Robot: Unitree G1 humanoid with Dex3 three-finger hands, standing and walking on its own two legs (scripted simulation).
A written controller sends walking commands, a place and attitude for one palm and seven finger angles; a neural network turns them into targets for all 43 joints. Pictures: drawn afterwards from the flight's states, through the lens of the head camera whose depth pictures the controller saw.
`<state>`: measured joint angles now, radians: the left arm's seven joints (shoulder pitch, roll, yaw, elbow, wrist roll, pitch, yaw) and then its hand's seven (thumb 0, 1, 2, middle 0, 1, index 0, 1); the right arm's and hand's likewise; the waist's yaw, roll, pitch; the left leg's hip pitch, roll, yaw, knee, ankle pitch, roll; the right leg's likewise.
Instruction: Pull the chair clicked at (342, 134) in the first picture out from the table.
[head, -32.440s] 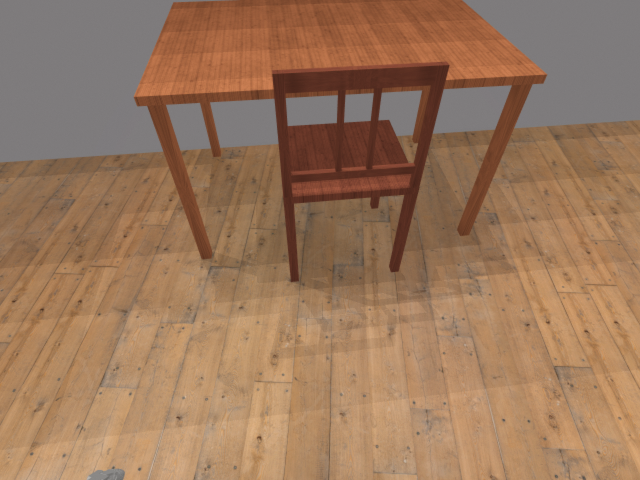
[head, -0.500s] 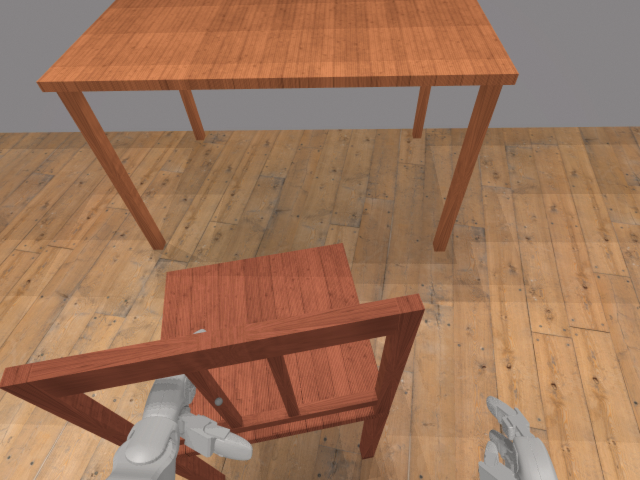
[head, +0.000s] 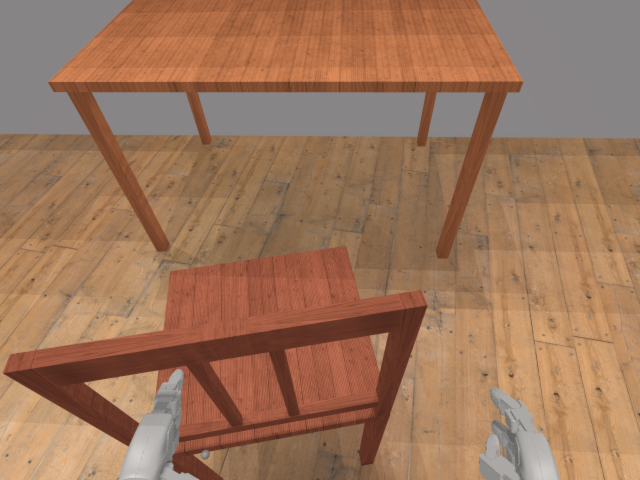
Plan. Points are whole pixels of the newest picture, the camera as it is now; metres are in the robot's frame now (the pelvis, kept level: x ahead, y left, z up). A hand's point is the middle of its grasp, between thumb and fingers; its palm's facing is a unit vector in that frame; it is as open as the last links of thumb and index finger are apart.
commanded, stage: draw the fingers out of the gap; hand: left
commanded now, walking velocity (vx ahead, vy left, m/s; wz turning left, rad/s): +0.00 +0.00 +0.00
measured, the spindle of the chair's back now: (218, 394) +0.25 +0.16 -0.07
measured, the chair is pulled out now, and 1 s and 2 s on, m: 0.61 0.61 0.60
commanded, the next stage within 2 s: draw the hand back to the body in 0.36 s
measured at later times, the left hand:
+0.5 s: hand out of the picture +0.11 +0.15 -0.02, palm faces +0.02 -0.99 -0.17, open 17.4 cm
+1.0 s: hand out of the picture +0.12 +0.17 +0.04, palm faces -0.06 -0.99 -0.10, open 17.1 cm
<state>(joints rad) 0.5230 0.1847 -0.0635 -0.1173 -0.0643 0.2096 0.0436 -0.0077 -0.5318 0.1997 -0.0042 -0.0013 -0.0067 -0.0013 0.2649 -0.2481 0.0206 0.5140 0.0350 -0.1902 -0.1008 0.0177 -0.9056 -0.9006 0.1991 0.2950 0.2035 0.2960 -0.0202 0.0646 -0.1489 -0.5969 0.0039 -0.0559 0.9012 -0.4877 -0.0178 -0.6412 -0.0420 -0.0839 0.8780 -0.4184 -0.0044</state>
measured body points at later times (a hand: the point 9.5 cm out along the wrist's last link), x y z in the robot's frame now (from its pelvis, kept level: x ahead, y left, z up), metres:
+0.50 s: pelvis -0.01 +0.00 -0.01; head +0.01 -0.01 +0.44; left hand +0.10 +0.20 -0.01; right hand +0.18 -0.23 -0.07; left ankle -0.02 +0.13 -0.69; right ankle +0.01 -0.12 -0.69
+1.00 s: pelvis -0.02 +0.00 -0.02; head +0.01 -0.01 +0.43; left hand +0.12 +0.23 +0.05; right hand +0.17 -0.22 -0.08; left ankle -0.02 +0.13 -0.69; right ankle +0.01 -0.12 -0.69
